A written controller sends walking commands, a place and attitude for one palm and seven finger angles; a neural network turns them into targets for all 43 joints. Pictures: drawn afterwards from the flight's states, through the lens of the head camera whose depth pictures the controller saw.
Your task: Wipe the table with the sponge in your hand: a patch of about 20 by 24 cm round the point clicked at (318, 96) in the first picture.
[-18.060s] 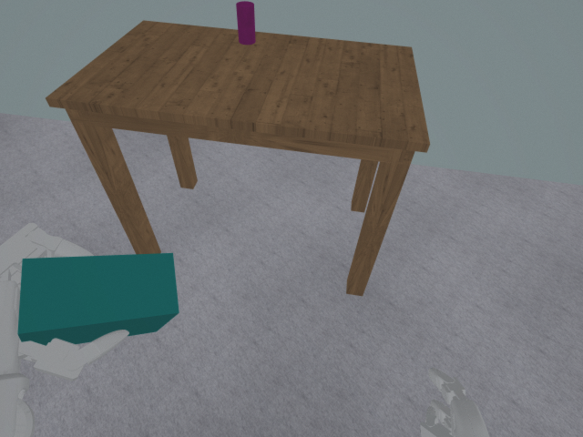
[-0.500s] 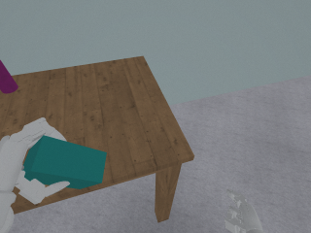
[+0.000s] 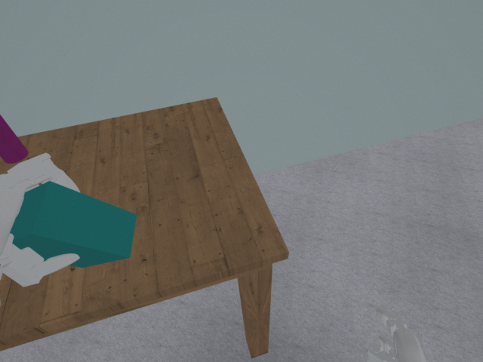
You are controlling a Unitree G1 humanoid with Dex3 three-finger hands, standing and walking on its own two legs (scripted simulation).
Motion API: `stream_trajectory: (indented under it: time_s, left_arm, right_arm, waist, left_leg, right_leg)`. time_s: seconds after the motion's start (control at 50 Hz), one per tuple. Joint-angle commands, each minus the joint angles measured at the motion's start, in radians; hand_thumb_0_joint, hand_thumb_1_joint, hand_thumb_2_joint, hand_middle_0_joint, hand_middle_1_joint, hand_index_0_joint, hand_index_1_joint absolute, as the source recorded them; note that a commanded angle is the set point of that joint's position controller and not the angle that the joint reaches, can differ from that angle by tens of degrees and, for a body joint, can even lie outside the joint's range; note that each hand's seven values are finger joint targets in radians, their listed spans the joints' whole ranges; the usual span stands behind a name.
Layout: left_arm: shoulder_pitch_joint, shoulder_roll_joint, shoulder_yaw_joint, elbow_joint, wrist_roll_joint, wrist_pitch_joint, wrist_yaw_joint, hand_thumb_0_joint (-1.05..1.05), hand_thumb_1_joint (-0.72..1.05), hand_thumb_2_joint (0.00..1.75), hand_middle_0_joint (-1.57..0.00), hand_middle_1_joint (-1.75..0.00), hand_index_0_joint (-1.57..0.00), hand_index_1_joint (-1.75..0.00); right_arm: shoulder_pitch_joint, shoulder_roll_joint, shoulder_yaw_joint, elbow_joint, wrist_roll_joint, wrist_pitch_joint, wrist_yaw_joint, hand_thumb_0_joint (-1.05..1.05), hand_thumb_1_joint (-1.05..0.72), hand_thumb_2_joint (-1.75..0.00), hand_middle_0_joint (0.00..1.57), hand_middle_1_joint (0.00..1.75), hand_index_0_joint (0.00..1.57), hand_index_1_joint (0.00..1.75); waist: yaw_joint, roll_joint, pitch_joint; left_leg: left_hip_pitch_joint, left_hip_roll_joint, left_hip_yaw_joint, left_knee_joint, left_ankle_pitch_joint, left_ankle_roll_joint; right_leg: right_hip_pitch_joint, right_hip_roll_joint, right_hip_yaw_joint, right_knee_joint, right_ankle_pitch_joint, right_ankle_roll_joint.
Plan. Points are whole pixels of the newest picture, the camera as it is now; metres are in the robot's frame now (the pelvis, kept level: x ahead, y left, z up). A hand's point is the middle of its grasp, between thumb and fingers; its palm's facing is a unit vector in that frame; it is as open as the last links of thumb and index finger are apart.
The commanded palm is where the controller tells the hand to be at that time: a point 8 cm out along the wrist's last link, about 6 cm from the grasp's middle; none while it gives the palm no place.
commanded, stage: turn the palm down, sponge in hand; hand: left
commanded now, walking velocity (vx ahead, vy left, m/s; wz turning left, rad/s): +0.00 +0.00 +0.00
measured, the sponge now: (83, 234) +0.24 +0.25 +0.15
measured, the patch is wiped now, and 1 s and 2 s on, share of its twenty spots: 0.00 0.00 0.00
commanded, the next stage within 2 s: move the sponge above the wiping area in 1.34 s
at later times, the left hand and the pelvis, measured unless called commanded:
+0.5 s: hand out of the picture +0.23 +0.35 +0.20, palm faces +0.30 -0.21 -0.93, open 10.3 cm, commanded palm +0.18 +0.32 +0.24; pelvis +0.00 +0.04 +0.01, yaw +0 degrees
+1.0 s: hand (17, 237) +0.21 +0.32 +0.17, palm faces +0.11 -0.16 -0.98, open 10.3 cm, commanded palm +0.17 +0.32 +0.25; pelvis -0.02 +0.04 +0.02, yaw +0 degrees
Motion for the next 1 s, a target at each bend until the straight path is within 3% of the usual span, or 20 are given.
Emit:
stream_trajectory:
  time_s: [0.0,0.06,0.14,0.2,0.22,0.24,0.26,0.32,0.34,0.4,0.44,0.54,0.62,0.64,0.66,0.72,0.74,0.88,0.94,0.98]
  left_arm:
    - [-0.078,0.234,0.145,-0.034,0.053,0.174,0.033,0.00,0.10,1.30,-1.20,-1.60,-1.20,-1.60]
    - [-0.124,0.244,0.085,-0.125,0.113,0.203,-0.031,0.00,0.10,1.30,-1.20,-1.60,-1.20,-1.60]
    - [-0.199,0.226,0.026,-0.327,0.175,0.113,-0.058,0.00,0.10,1.30,-1.20,-1.60,-1.20,-1.60]
    - [-0.134,0.286,0.099,-0.322,0.229,0.067,-0.014,0.00,0.10,1.30,-1.20,-1.60,-1.20,-1.60]
    - [-0.121,0.347,0.171,-0.299,0.254,0.084,0.015,0.00,0.10,1.30,-1.20,-1.60,-1.20,-1.60]
    - [-0.193,0.278,0.113,-0.303,0.273,0.090,0.037,0.00,0.10,1.30,-1.20,-1.60,-1.20,-1.60]
    - [-0.180,0.320,0.158,-0.240,0.292,0.114,0.064,0.00,0.10,1.30,-1.20,-1.60,-1.20,-1.60]
    - [-0.228,0.267,0.122,-0.080,0.285,0.244,0.093,0.00,0.10,1.30,-1.20,-1.60,-1.20,-1.60]
    - [-0.275,0.205,0.038,-0.068,0.280,0.286,0.080,0.00,0.10,1.30,-1.20,-1.60,-1.20,-1.60]
    - [-0.296,0.230,-0.024,-0.013,0.302,0.381,0.004,0.00,0.10,1.30,-1.20,-1.60,-1.20,-1.60]
    - [-0.327,0.146,-0.146,-0.055,0.329,0.413,-0.064,0.00,0.10,1.30,-1.20,-1.60,-1.20,-1.60]
    - [-0.429,0.209,-0.184,-0.263,0.453,0.364,-0.157,0.00,0.10,1.30,-1.20,-1.60,-1.20,-1.60]
    - [-0.451,0.396,0.020,-0.275,0.550,0.282,-0.091,0.00,0.10,1.30,-1.20,-1.60,-1.20,-1.60]
    - [-0.478,0.322,-0.036,-0.245,0.557,0.269,-0.070,0.00,0.10,1.30,-1.20,-1.60,-1.20,-1.60]
    - [-0.461,0.367,0.017,-0.180,0.566,0.265,-0.044,0.00,0.10,1.30,-1.20,-1.60,-1.20,-1.60]
    - [-0.470,0.302,0.003,-0.028,0.534,0.332,-0.004,0.00,0.10,1.30,-1.20,-1.60,-1.20,-1.60]
    - [-0.482,0.229,-0.066,-0.026,0.509,0.346,-0.009,0.00,0.10,1.30,-1.20,-1.60,-1.20,-1.60]
    - [-0.385,0.087,-0.262,-0.051,0.506,0.411,-0.134,0.00,0.10,1.30,-1.20,-1.60,-1.20,-1.60]
    - [-0.459,0.137,-0.242,-0.174,0.567,0.386,-0.132,0.00,0.10,1.30,-1.20,-1.60,-1.20,-1.60]
    - [-0.519,0.270,-0.155,-0.219,0.631,0.353,-0.119,0.00,0.10,1.30,-1.20,-1.60,-1.20,-1.60]
  right_arm:
    - [-0.160,-0.138,-0.032,-0.181,0.022,-0.009,-0.018,0.00,-0.90,-0.90,0.20,0.30,0.20,0.30]
    - [-0.182,-0.134,-0.019,-0.208,0.031,-0.016,-0.033,0.00,-0.90,-0.90,0.20,0.30,0.20,0.30]
    - [-0.200,-0.102,-0.010,-0.230,0.016,-0.052,-0.053,0.00,-0.90,-0.90,0.20,0.30,0.20,0.30]
    - [-0.161,-0.107,-0.022,-0.211,-0.002,-0.048,-0.057,0.00,-0.90,-0.90,0.20,0.30,0.20,0.30]
    - [-0.188,-0.109,-0.019,-0.196,0.004,-0.046,-0.051,0.00,-0.90,-0.90,0.20,0.30,0.20,0.30]
    - [-0.182,-0.091,-0.009,-0.199,-0.003,-0.037,-0.039,0.00,-0.90,-0.90,0.20,0.30,0.20,0.30]
    - [-0.159,-0.097,-0.017,-0.181,-0.002,-0.024,-0.035,0.00,-0.90,-0.90,0.20,0.30,0.20,0.30]
    - [-0.237,-0.106,-0.008,-0.159,0.023,0.008,-0.018,0.00,-0.90,-0.90,0.20,0.30,0.20,0.30]
    - [-0.235,-0.107,-0.001,-0.170,0.025,0.020,-0.014,0.00,-0.90,-0.90,0.20,0.30,0.20,0.30]
    - [-0.286,-0.127,0.017,-0.184,0.036,0.032,-0.025,0.00,-0.90,-0.90,0.20,0.30,0.20,0.30]
    - [-0.333,-0.119,0.035,-0.208,0.051,0.026,-0.025,0.00,-0.90,-0.90,0.20,0.30,0.20,0.30]
    - [-0.367,-0.097,0.050,-0.228,0.032,-0.003,-0.032,0.00,-0.90,-0.90,0.20,0.30,0.20,0.30]
    - [-0.385,-0.095,0.050,-0.189,0.006,-0.003,-0.025,0.00,-0.90,-0.90,0.20,0.30,0.20,0.30]
    - [-0.357,-0.073,0.054,-0.182,0.001,0.000,-0.020,0.00,-0.90,-0.90,0.20,0.30,0.20,0.30]
    - [-0.326,-0.085,0.043,-0.158,-0.002,0.008,-0.015,0.00,-0.90,-0.90,0.20,0.30,0.20,0.30]
    - [-0.400,-0.089,0.041,-0.128,0.021,0.023,0.005,0.00,-0.90,-0.90,0.20,0.30,0.20,0.30]
    - [-0.373,-0.094,0.035,-0.134,0.024,0.031,0.007,0.00,-0.90,-0.90,0.20,0.30,0.20,0.30]
    - [-0.413,-0.105,0.043,-0.173,0.042,0.023,0.004,0.00,-0.90,-0.90,0.20,0.30,0.20,0.30]
    - [-0.432,-0.098,0.046,-0.188,0.034,-0.005,0.003,0.00,-0.90,-0.90,0.20,0.30,0.20,0.30]
    - [-0.416,-0.106,0.041,-0.170,0.008,0.001,0.000,0.00,-0.90,-0.90,0.20,0.30,0.20,0.30]
  waist:
    - [0.017,-0.061,-0.101]
    - [0.003,-0.082,-0.156]
    - [-0.003,-0.018,-0.233]
    - [0.015,-0.018,-0.254]
    - [0.036,0.037,-0.234]
    - [0.022,0.051,-0.257]
    - [0.032,0.067,-0.225]
    - [0.047,0.109,-0.112]
    - [0.032,0.070,-0.112]
    - [0.032,-0.003,-0.088]
    - [0.014,-0.016,-0.069]
    - [0.018,0.028,-0.192]
    - [0.072,0.094,-0.224]
    - [0.059,0.082,-0.234]
    - [0.068,0.088,-0.211]
    - [0.086,0.083,-0.120]
    - [0.062,0.049,-0.117]
    - [0.032,-0.026,-0.100]
    - [0.034,0.004,-0.194]
    - [0.058,0.059,-0.266]
  left_leg:
    - [-0.014,-0.006,0.030,-0.053,0.266,0.048]
    - [0.030,-0.014,0.030,-0.051,0.299,0.069]
    - [0.116,-0.021,0.028,-0.041,0.355,0.081]
    - [0.131,-0.019,0.016,-0.049,0.392,0.073]
    - [0.126,-0.024,0.008,-0.056,0.392,0.061]
    - [0.119,-0.018,0.009,-0.065,0.415,0.056]
    - [0.105,-0.012,-0.001,-0.078,0.424,0.047]
    - [0.068,-0.005,-0.009,-0.124,0.358,0.020]
    - [0.058,0.004,-0.003,-0.140,0.342,0.020]
    - [0.058,0.001,-0.012,-0.184,0.266,0.034]
    - [0.070,-0.001,-0.014,-0.203,0.242,0.042]
    - [0.152,-0.010,-0.034,-0.220,0.274,0.069]
    - [0.171,-0.008,-0.082,-0.244,0.293,0.063]
    - [0.177,-0.004,-0.072,-0.239,0.320,0.054]
    - [0.173,0.000,-0.082,-0.247,0.326,0.043]
    - [0.143,-0.005,-0.086,-0.260,0.280,0.021]
    - [0.144,0.003,-0.062,-0.261,0.279,0.022]
    - [0.136,-0.015,-0.045,-0.276,0.238,0.048]
    - [0.165,-0.021,-0.046,-0.259,0.255,0.062]
    - [0.188,-0.030,-0.069,-0.263,0.319,0.066]
  right_leg:
    - [0.096,-0.121,0.100,-0.113,0.366,0.092]
    - [0.096,-0.110,0.093,-0.106,0.398,0.101]
    - [0.072,-0.095,0.081,-0.105,0.394,0.093]
    - [0.077,-0.087,0.072,-0.101,0.400,0.080]
    - [0.082,-0.070,0.109,-0.111,0.381,0.057]
    - [0.099,-0.084,0.063,-0.102,0.379,0.058]
    - [0.101,-0.074,0.069,-0.106,0.359,0.048]
    - [0.093,-0.066,0.086,-0.145,0.272,0.030]
    - [0.103,-0.077,0.049,-0.151,0.261,0.042]
    - [0.106,-0.079,0.042,-0.179,0.199,0.055]
    - [0.098,-0.075,0.037,-0.192,0.181,0.054]
    - [0.144,-0.069,0.052,-0.189,0.186,0.050]
    - [0.198,-0.033,0.109,-0.186,0.182,0.015]
    - [0.206,-0.055,0.073,-0.182,0.186,0.017]
    - [0.199,-0.050,0.086,-0.192,0.183,0.010]
    - [0.161,-0.042,0.117,-0.225,0.147,-0.005]
    - [0.161,-0.059,0.074,-0.229,0.163,0.013]
    - [0.151,-0.072,0.059,-0.250,0.189,0.041]
    - [0.193,-0.066,0.078,-0.222,0.184,0.032]
    - [0.243,-0.064,0.101,-0.204,0.234,0.019]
